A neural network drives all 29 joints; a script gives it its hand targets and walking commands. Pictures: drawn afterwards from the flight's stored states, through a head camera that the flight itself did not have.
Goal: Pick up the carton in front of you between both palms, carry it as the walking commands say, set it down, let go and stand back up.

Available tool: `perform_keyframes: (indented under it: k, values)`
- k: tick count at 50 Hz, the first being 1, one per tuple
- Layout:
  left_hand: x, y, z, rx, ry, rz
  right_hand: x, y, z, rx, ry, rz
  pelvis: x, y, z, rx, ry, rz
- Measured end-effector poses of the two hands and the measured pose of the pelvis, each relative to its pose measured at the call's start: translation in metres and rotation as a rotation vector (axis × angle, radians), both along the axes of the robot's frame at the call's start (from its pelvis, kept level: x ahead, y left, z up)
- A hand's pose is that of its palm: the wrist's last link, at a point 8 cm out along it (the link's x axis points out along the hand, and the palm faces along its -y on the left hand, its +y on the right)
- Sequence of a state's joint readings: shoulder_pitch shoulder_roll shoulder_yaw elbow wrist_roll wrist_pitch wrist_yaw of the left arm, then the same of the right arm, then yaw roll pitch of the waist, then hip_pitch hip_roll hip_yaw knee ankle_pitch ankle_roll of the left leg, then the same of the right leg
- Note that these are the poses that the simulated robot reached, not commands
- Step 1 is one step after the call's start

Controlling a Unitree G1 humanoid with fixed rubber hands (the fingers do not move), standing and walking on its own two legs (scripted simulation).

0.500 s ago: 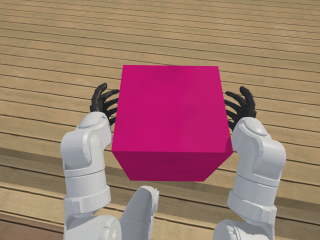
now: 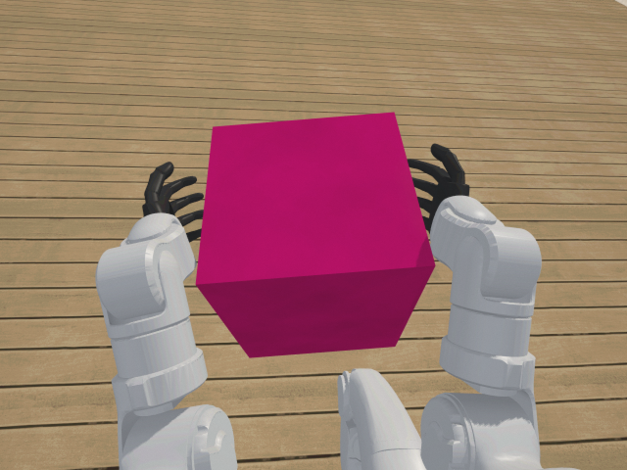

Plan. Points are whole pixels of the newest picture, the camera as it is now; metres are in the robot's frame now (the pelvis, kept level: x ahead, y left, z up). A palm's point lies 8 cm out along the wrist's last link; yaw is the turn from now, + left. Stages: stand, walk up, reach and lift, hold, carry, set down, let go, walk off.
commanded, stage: carry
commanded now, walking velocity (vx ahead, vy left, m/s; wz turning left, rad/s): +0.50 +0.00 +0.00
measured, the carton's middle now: (313, 248) +0.36 -0.02 +0.11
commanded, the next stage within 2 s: none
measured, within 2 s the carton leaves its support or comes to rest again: neither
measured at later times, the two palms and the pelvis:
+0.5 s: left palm (160, 15) +0.67 +0.19 +0.27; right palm (363, 13) +0.70 -0.12 +0.28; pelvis +0.34 +0.01 +0.12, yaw +2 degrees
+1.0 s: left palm out of the picture +0.96 +0.19 +0.23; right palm out of the picture +0.96 -0.11 +0.24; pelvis +0.66 +0.03 +0.13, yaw -1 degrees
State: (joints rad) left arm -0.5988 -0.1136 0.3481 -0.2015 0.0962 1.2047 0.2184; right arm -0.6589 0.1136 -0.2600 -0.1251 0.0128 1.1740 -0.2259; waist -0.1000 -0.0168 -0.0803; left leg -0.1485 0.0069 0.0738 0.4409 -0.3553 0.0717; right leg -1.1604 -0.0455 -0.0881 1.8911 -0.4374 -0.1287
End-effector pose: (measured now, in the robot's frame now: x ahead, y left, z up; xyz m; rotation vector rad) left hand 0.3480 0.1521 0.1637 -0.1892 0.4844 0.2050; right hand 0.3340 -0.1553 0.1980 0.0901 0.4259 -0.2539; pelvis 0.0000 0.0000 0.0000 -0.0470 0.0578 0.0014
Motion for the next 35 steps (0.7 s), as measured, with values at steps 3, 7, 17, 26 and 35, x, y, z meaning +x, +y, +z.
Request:
perform_keyframes:
  k: [3, 7, 17, 26, 35]
  values:
    - [0.043, 0.009, 0.013, -0.016, 0.01, 0.028, 0.052, 0.009, 0.012, 0.007, 0.007, 0.031, 0.05, -0.005, 0.008, -0.032, 0.01, 0.004]
    - [0.104, 0.02, 0.014, -0.029, 0.06, 0.068, 0.129, 0.021, 0.009, 0.028, 0.058, 0.079, 0.119, -0.017, 0.015, -0.039, 0.02, 0.018]
    - [0.213, 0.03, 0.046, -0.049, 0.119, 0.127, 0.27, 0.034, 0.031, 0.06, 0.135, 0.1, 0.24, -0.023, 0.087, -0.019, -0.003, 0.026]
    - [0.34, 0.036, 0.113, -0.013, 0.017, 0.059, 0.375, 0.038, 0.087, 0.058, 0.039, 0.073, 0.356, 0.011, 0.123, 0.019, 0.033, 0.026]
    - [0.462, 0.052, 0.107, 0.006, 0.086, 0.0, 0.462, 0.053, 0.09, 0.038, 0.106, 0.001, 0.467, 0.047, 0.125, 0.023, 0.022, -0.013]
